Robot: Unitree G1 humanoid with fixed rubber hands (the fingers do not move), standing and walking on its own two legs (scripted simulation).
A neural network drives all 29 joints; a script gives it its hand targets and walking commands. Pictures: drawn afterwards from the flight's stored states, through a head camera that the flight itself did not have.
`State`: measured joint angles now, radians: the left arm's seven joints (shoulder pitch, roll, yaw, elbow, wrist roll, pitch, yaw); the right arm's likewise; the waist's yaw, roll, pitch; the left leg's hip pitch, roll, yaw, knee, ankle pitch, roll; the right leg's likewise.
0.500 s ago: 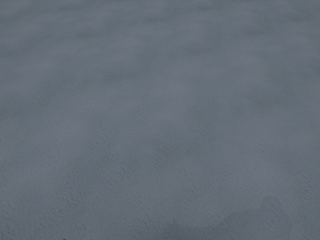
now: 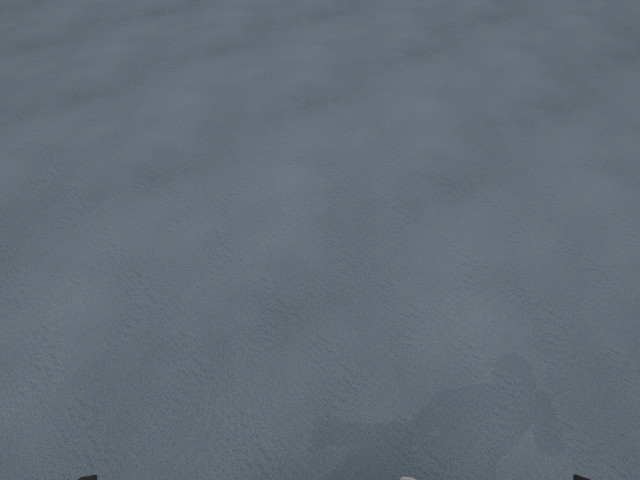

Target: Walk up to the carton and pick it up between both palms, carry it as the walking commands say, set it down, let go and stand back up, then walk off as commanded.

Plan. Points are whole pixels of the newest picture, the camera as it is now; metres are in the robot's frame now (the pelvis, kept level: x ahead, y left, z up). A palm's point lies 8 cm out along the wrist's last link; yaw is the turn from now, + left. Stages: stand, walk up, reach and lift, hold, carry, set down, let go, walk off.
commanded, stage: walk up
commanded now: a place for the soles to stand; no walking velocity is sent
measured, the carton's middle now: out of the picture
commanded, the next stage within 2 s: none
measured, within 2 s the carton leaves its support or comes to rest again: neither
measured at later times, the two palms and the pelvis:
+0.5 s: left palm (257, 328) +0.37 +0.15 -0.12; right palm out of the picture +0.09 -0.44 -0.05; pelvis +0.17 -0.11 +0.00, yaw -23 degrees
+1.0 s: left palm (413, 214) +0.65 -0.13 -0.11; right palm out of the picture +0.24 -0.58 -0.11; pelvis +0.38 -0.29 -0.01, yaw -40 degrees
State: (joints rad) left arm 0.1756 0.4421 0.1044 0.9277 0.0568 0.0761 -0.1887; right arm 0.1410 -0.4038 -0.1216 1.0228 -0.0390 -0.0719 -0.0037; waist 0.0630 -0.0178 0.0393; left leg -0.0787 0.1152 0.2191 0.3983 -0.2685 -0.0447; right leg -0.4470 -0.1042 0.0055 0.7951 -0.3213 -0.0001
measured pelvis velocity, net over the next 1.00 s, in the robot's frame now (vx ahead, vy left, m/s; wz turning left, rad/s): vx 0.38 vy -0.29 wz -0.70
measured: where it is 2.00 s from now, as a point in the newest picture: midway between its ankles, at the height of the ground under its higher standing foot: (562, 344)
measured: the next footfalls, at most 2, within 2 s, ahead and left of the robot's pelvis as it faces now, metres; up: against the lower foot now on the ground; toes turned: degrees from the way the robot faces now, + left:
right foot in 0.10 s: +0.14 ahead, -0.22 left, +0.00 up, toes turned -9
left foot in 0.34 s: +0.24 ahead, -0.01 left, +0.00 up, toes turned -10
